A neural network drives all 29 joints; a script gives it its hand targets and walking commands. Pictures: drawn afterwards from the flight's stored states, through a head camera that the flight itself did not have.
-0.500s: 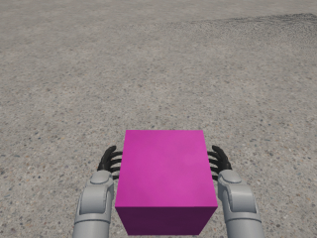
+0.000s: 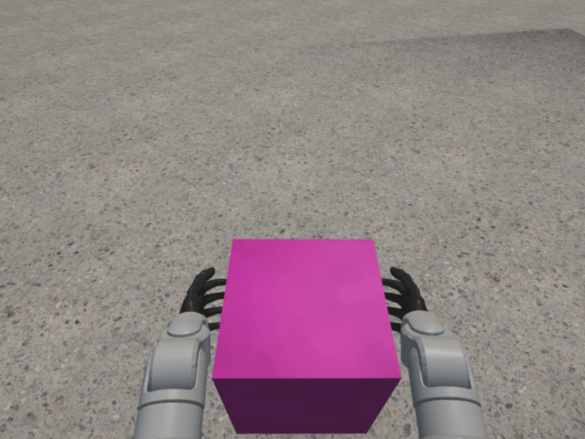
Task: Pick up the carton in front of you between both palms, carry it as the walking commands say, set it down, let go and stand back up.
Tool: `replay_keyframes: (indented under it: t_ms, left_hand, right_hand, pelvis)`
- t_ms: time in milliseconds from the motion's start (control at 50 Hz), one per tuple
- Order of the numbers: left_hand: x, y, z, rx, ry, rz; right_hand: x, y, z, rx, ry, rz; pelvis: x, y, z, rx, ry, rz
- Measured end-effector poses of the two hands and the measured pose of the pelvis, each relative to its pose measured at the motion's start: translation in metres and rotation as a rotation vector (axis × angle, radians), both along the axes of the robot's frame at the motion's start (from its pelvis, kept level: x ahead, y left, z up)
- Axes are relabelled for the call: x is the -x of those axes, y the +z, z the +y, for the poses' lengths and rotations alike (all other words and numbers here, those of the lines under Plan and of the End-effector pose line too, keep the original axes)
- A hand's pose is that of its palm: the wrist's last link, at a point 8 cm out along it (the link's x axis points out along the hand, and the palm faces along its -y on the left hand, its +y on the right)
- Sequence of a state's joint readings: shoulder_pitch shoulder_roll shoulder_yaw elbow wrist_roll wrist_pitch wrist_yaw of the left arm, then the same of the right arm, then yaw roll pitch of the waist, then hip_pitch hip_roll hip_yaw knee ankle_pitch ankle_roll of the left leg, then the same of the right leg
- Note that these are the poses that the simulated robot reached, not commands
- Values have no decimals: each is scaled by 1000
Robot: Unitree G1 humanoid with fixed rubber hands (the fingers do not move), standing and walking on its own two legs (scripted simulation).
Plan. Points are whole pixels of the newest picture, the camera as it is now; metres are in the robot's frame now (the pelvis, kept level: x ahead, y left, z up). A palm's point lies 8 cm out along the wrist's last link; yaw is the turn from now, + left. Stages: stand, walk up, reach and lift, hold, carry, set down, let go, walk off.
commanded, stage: carry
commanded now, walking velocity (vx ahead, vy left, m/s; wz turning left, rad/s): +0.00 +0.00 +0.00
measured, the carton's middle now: (302, 340) +0.30 +0.00 -0.04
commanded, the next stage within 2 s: hold in 0.62 s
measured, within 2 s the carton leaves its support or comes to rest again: neither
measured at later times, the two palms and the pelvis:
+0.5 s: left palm (186, 328) +0.27 +0.16 +0.04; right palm (408, 327) +0.27 -0.14 +0.04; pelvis -0.01 +0.01 +0.00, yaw +0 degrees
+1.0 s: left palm (156, 357) +0.23 +0.18 +0.05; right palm (385, 316) +0.29 -0.11 +0.05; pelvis -0.02 -0.01 +0.01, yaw +10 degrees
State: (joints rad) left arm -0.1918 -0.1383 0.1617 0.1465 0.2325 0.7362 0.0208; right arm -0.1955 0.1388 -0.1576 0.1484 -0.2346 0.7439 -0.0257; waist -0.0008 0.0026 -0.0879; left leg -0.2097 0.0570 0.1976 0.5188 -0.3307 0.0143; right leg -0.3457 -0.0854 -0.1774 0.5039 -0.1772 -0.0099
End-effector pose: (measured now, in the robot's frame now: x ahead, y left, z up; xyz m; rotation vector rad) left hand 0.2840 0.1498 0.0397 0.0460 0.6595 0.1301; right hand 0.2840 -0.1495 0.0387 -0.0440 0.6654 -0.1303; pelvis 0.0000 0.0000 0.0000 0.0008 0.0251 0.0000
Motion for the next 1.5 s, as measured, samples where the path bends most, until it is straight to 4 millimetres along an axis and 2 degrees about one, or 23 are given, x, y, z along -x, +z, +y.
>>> replay_keyframes:
  t_ms: [640,740,860,960,1260,1500]
  left_hand:
    - [12,-2,11,0,3,1]
    - [25,-1,19,-12,23,9]
    - [46,2,34,-11,122,4]
    - [53,7,36,-12,172,-1]
    - [47,15,16,-15,192,3]
    - [33,13,17,-6,204,12]
  right_hand:
    - [11,-1,11,1,2,1]
    - [16,-1,19,13,43,7]
    - [7,2,37,12,137,1]
    - [0,7,41,1,180,-5]
    - [-11,11,21,-20,197,-3]
    - [-26,10,23,-29,189,6]
  pelvis:
    - [12,0,10,3,8,-14]
    - [15,6,8,2,72,-98]
    - [19,8,-1,-7,129,-137]
    - [21,8,-11,-11,164,-154]
    - [16,8,-37,-15,199,-164]
    - [9,8,-38,-10,203,-151]
